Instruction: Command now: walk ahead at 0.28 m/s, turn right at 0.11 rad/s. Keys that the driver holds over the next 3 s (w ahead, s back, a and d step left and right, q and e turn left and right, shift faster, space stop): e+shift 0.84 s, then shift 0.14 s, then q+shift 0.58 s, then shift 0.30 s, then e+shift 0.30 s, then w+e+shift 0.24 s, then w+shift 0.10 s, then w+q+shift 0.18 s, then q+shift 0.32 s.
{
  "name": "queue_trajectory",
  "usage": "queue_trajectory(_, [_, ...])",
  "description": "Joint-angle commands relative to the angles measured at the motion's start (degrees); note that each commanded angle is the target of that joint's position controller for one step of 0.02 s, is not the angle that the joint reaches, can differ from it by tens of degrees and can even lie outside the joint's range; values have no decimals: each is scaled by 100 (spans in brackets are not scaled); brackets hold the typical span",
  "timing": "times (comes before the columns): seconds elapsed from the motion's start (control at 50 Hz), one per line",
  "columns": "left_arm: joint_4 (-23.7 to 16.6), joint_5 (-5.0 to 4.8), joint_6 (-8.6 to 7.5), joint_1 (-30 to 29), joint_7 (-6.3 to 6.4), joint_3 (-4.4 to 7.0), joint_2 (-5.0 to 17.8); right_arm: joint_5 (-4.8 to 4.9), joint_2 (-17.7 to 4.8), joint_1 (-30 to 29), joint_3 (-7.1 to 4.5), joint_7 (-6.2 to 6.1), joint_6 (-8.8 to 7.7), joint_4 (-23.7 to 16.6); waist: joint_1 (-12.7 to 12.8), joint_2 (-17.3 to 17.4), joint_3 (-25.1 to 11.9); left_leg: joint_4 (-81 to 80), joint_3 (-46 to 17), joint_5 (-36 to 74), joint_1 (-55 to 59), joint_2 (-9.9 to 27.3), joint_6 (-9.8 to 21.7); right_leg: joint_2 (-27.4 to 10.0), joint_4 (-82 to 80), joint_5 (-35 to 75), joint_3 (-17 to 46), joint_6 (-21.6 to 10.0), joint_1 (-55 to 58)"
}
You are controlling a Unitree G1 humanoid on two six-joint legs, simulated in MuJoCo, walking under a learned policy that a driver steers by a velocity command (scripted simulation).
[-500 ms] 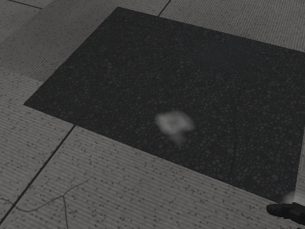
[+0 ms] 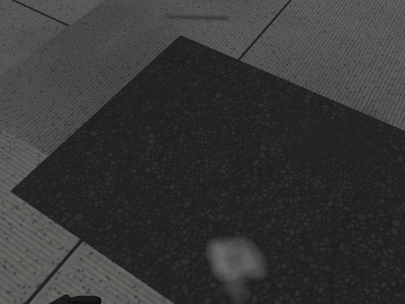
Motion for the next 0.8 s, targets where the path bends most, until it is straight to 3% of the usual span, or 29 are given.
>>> queue_trajectory(0.02, [-4,-18,47,669,82,207,764,-130,-540,-180,-136,-51,15,-717,31,-11,-992,16,253,223,-1454,713,-142,-1697,-1181,3337,2208,-1367,1740])
queue_trajectory(0.06, [-63,7,94,376,48,297,967,-142,-294,49,-87,-125,84,-732,-269,-112,-904,-882,313,286,-1024,753,-220,-1421,-1368,3350,1817,-1346,878])
queue_trajectory(0.1, [-113,-20,161,263,75,385,1144,-154,-197,-130,-33,-201,84,-834,-317,-266,-1092,-1965,414,641,-712,645,-339,-1228,-1313,3678,1554,-1324,559])
queue_trajectory(0.16, [-155,-152,374,341,187,498,1286,-141,-370,-635,-62,-210,135,-973,-238,-430,-1444,-2818,308,1648,-376,476,-415,-1074,-1178,2438,1652,-1112,494])
queue_trajectory(0.24, [-238,-218,620,445,304,563,1237,-97,-524,-1302,-130,-169,180,-1219,-104,-764,-1225,-3812,138,1758,-279,288,-393,-890,-1090,-106,2385,-803,463])
queue_trajectory(0.28, [-344,-235,698,293,349,567,1129,-72,-580,-1082,-200,-127,69,-1175,-290,-901,-1159,-4861,150,2073,177,321,-271,-724,-748,-479,2698,-561,498])
queue_trajectory(0.3, [-364,-246,721,415,348,528,925,-95,-721,-883,-268,-135,14,-1120,-291,-724,-1179,-5474,31,2336,666,706,-75,-472,-293,-966,2601,-312,294])
queue_trajectory(0.32, [-332,-162,751,890,319,430,490,-210,-1070,-805,-356,-200,32,-1183,-36,395,-1531,-5638,-1120,2674,1423,2139,468,98,1205,-2690,1851,23,-262])
queue_trajectory(0.34, [-570,-170,690,1168,288,447,564,-418,-1203,-1079,-387,-177,90,-1247,292,1679,-1500,-5985,-2506,3083,1283,3075,1327,474,2407,-3385,1104,237,-1207])
queue_trajectory(0.36, [-477,-175,671,1186,277,569,1056,-417,-889,-1347,-340,-189,68,-1388,264,1397,-1322,-6095,-2367,2783,1090,2986,1542,14,3275,-2964,1106,410,-1377])
queue_trajectory(0.38, [-363,-217,739,1160,295,679,1327,-341,-564,-1593,-273,-212,58,-1443,269,958,-1139,-6006,-1575,2473,899,2566,1317,-132,3644,-2502,1039,536,-1386])
queue_trajectory(0.4, [-251,-196,836,1228,340,714,1305,-268,-457,-1782,-249,-226,67,-1490,316,718,-1072,-5931,-1013,2364,800,2218,1109,-237,3936,-2196,948,664,-1358])
queue_trajectory(0.42, [-257,-166,905,1243,345,707,1226,-214,-424,-1878,-242,-254,78,-1490,306,735,-969,-5912,-634,2531,686,2085,1072,-302,4248,-1946,864,786,-1403])
queue_trajectory(0.44, [-326,-177,937,1171,319,673,1086,-227,-432,-1844,-238,-295,88,-1474,276,764,-907,-5939,-281,2757,557,1987,1091,-357,4391,-1767,742,867,-1362])
queue_trajectory(0.48, [-561,-230,936,808,273,586,840,-259,-474,-1612,-273,-363,124,-1398,98,805,-897,-5979,129,3009,737,1964,1187,-463,4003,-1505,554,960,-1444])
queue_trajectory(0.52, [-759,-219,913,474,215,523,721,-263,-590,-1335,-337,-401,157,-1309,-87,780,-1029,-5939,277,3287,1133,2161,1321,-602,3455,-1452,516,1001,-1453])
queue_trajectory(0.58, [-902,-196,911,310,92,467,624,-234,-835,-1328,-465,-356,173,-1289,-139,851,-1198,-5858,650,3483,1172,2371,1340,-728,2613,-1489,378,889,-882])
queue_trajectory(0.66, [-948,-205,1032,321,-17,553,785,-96,-1039,-1383,-608,-199,126,-1254,-72,1006,-1171,-5664,1097,3488,1010,2566,1130,-625,1540,-1550,24,567,21])
queue_trajectory(0.72, [-854,-219,1128,614,-50,663,810,66,-946,-1357,-650,-102,91,-1160,162,867,-1206,-4882,1528,3096,836,2519,610,-369,124,-939,-187,171,991])
queue_trajectory(0.74, [-713,-194,1115,996,25,778,1035,46,-719,-1016,-618,-54,95,-1005,249,300,-1199,-4045,1862,2497,243,2173,227,-295,-481,-185,156,-83,1809])
queue_trajectory(0.76, [-752,-164,1060,1328,140,997,1886,-178,-451,-1009,-550,-24,104,-1186,191,-1586,-1045,-2074,2285,-184,-1708,1444,-360,-1700,-690,2585,2256,-717,2940])
queue_trajectory(0.78, [-971,81,878,1082,99,981,2143,-307,-393,-1607,-498,-103,76,-1602,282,-1992,-1468,-908,1091,-1066,-2804,759,-546,-2399,-799,2640,3754,-1807,2819])
queue_trajectory(0.8, [-957,100,733,1031,46,915,1808,-226,-664,-1983,-561,-154,79,-1624,502,-1208,-1561,-446,568,-736,-2913,794,-426,-2188,-950,2094,3292,-1746,2820])
Next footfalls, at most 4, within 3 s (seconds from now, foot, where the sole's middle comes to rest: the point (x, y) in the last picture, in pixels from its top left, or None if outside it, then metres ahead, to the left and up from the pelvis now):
0.32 left None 0.25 0.12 -0.76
0.74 right None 0.09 -0.11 -0.76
1.14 left None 0.28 0.03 -0.76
1.46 right None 0.09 -0.13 -0.76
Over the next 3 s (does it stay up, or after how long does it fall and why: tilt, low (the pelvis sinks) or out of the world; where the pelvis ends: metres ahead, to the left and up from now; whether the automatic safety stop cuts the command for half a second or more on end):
stays up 0.42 -0.33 0.01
